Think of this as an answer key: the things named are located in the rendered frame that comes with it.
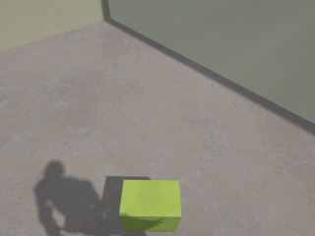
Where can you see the carton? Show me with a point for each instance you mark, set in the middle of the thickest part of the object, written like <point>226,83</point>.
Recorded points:
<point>150,205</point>

